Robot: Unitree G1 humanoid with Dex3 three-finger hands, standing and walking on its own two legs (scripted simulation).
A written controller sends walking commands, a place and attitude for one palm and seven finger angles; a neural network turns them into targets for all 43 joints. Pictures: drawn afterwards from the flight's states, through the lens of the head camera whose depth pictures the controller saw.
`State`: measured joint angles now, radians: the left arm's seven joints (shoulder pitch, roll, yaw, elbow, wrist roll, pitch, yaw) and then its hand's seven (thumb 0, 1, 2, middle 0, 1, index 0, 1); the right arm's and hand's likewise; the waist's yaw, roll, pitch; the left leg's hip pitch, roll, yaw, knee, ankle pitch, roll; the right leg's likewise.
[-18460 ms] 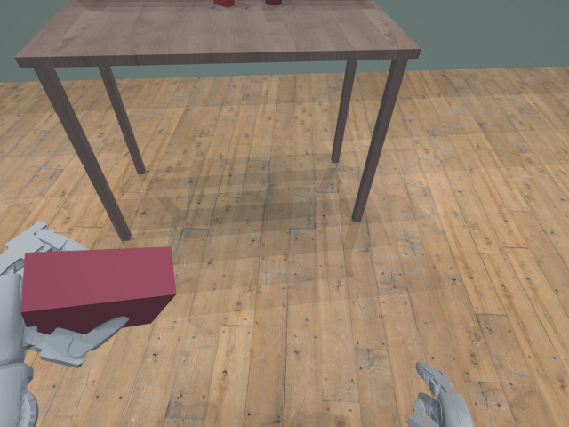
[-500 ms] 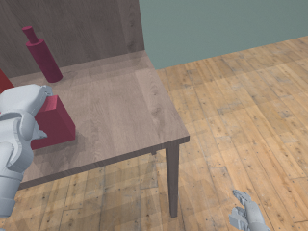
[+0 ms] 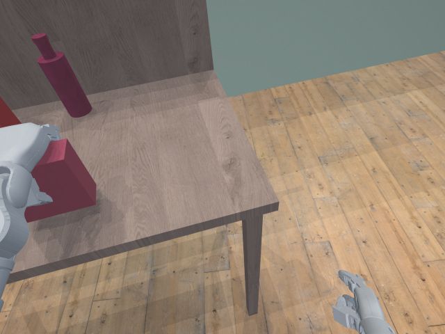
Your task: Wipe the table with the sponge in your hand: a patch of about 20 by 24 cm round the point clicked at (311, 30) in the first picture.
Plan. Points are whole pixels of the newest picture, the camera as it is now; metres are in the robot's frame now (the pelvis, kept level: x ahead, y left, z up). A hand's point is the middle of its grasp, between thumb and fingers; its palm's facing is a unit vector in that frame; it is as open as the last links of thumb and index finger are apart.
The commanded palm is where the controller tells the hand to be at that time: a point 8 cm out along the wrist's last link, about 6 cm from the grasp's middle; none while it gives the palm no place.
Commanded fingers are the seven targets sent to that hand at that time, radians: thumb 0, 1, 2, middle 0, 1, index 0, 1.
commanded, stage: move the sponge above the wiping area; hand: left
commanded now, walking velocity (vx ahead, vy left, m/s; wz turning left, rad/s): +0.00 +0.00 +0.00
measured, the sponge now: (48, 190) +0.28 +0.36 +0.12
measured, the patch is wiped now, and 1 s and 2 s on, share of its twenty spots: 0.00 0.00 0.00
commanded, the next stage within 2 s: lower the sponge onto the table in 0.50 s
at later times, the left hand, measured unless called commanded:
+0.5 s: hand (31, 169) +0.28 +0.35 +0.18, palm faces +0.02 +0.05 -1.00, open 9.6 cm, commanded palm +0.24 +0.36 +0.26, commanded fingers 0.00 0.10 1.30 -1.20 -1.60 -1.20 -1.60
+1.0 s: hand (38, 170) +0.28 +0.34 +0.19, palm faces +0.02 +0.05 -1.00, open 9.6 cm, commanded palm +0.24 +0.35 +0.25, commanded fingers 0.00 0.10 1.30 -1.20 -1.60 -1.20 -1.60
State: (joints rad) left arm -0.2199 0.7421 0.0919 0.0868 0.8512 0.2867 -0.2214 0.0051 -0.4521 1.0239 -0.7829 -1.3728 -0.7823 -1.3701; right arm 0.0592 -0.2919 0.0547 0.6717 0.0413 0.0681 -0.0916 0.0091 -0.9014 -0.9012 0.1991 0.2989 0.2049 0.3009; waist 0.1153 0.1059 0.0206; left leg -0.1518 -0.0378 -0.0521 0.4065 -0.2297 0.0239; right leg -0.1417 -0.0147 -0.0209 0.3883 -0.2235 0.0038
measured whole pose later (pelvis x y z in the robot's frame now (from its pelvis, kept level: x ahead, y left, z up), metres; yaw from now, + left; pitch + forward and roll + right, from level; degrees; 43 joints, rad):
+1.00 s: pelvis -0.01 -0.01 +0.00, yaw +0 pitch -2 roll +0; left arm -0.23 0.75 0.08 0.06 0.85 0.25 -0.23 0.01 -0.45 1.03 -0.78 -1.37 -0.78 -1.37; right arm 0.07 -0.29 0.06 0.67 0.04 0.06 -0.09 0.01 -0.90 -0.90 0.20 0.30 0.21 0.30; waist 0.12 0.11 0.02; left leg -0.16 -0.03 -0.05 0.42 -0.22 0.01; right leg -0.15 -0.01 -0.02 0.41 -0.22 0.00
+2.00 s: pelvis +0.00 +0.01 +0.00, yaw +0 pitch -1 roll -1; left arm -0.16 0.70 0.11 0.12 0.86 0.21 -0.14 0.01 -0.45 1.03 -0.78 -1.37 -0.78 -1.37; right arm 0.08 -0.28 0.04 0.69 0.04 0.07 -0.10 0.01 -0.90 -0.90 0.20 0.30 0.21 0.30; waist 0.12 0.09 0.02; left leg -0.17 -0.04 -0.05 0.43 -0.24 0.03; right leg -0.16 -0.02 -0.02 0.40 -0.23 0.01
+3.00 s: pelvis -0.01 -0.01 -0.01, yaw +0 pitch +5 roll -1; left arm -0.63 0.80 0.11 0.82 1.01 -0.05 -0.11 0.03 -0.50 1.09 -0.79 -1.35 -0.79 -1.39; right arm 0.22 -0.31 -0.01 0.74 0.06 0.10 -0.10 0.01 -0.90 -0.90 0.20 0.30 0.21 0.30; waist 0.05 0.07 -0.03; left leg -0.33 -0.02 -0.05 0.49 -0.25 0.01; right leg -0.31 0.00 -0.02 0.45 -0.23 -0.01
